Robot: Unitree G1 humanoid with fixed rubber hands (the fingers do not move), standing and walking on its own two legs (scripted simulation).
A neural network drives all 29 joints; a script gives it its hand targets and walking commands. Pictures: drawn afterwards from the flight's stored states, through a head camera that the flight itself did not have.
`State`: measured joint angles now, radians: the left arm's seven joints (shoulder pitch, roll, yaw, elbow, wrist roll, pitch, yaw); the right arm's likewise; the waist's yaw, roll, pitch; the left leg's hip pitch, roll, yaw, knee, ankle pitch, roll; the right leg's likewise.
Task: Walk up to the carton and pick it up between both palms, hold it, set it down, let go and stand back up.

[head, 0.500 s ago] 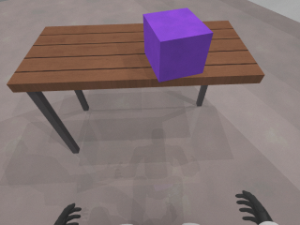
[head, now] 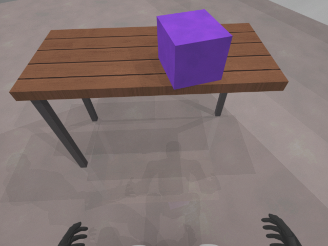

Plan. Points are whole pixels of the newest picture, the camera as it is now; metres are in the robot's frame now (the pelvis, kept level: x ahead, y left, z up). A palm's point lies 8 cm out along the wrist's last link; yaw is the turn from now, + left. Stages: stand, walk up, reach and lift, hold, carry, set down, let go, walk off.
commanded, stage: stand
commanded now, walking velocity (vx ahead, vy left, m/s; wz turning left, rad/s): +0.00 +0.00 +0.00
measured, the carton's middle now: (189, 48) +0.79 -0.09 +0.05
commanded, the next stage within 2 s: none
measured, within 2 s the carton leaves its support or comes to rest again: neither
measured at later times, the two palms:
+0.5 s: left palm out of the picture +0.09 +0.28 -0.10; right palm out of the picture +0.10 -0.28 -0.08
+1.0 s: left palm out of the picture +0.06 +0.28 -0.09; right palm out of the picture +0.07 -0.29 -0.08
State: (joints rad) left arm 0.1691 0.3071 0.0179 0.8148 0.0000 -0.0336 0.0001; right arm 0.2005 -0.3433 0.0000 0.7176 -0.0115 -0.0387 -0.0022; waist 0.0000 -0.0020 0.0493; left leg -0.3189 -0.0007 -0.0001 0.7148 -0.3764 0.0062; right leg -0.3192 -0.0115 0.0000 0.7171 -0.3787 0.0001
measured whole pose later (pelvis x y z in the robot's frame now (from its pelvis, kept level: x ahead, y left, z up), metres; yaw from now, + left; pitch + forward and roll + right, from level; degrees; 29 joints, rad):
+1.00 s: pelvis -0.03 +0.00 +0.02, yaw +0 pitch +2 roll +0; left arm 0.16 0.32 0.02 1.00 0.00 -0.04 -0.01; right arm 0.20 -0.35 0.00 0.89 -0.01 -0.06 0.00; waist 0.00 0.00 -0.03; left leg -0.31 0.00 0.00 0.48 -0.20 0.00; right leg -0.31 -0.01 0.00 0.50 -0.21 0.00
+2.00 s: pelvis -0.03 +0.00 +0.02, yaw +0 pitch +2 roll +0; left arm 0.16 0.32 0.02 1.07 0.00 -0.04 -0.01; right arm 0.20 -0.35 0.00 0.98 -0.01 -0.04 0.00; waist 0.00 0.00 -0.05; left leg -0.30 0.00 0.00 0.44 -0.17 0.00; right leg -0.29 -0.01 0.00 0.43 -0.17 0.00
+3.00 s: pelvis -0.03 +0.00 +0.03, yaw +0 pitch +1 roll +0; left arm 0.16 0.32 0.02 1.09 0.00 -0.04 -0.01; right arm 0.20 -0.35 0.00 1.00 -0.01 -0.04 0.00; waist 0.00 0.00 -0.06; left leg -0.28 0.00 0.00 0.42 -0.17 0.00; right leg -0.27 -0.01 0.00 0.41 -0.17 0.00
